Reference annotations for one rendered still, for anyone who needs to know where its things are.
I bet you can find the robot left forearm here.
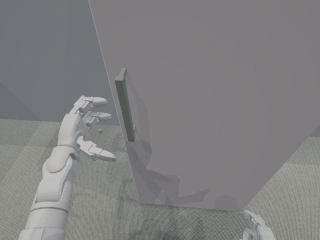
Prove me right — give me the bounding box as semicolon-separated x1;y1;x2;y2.
18;145;80;240

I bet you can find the robot right hand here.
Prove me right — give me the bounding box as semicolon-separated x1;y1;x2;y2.
239;209;276;240

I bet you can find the robot left hand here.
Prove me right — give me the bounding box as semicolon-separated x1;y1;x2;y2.
57;95;116;162

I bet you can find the handle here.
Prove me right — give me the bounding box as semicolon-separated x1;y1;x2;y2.
114;68;136;142

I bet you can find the fridge door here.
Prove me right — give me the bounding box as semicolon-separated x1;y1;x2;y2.
89;0;320;212

